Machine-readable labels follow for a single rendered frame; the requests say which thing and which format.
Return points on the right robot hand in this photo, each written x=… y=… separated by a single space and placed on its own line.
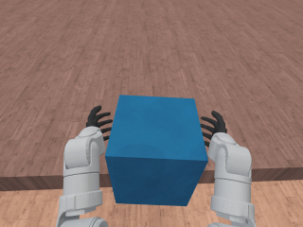
x=219 y=126

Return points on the left robot hand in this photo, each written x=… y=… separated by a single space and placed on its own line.
x=92 y=121

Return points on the right robot forearm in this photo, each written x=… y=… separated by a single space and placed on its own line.
x=233 y=178

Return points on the carton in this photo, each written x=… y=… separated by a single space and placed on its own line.
x=156 y=151

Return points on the left robot forearm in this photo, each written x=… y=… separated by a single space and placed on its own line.
x=81 y=193

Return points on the robot left upper arm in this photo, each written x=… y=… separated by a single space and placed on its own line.
x=86 y=222

